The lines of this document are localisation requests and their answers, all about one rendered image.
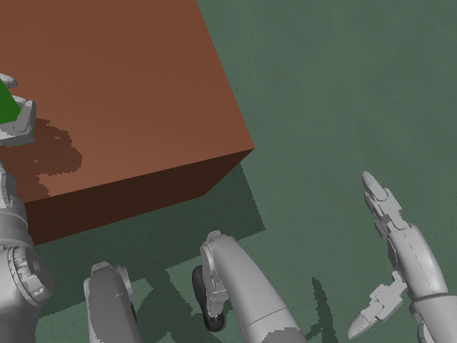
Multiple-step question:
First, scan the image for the can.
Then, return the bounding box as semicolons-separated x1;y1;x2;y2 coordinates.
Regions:
0;79;34;146

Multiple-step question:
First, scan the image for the right robot arm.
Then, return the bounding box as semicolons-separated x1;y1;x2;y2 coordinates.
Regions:
409;293;457;343

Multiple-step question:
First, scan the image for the left robot hand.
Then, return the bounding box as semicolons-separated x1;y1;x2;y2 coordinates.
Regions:
0;73;36;148

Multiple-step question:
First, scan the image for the right robot foot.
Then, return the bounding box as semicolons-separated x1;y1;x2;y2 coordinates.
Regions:
192;265;224;332

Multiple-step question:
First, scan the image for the left robot arm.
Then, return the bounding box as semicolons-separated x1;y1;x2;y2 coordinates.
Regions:
0;157;55;343

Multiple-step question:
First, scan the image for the right robot hand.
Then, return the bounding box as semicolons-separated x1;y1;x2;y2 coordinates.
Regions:
346;171;448;340

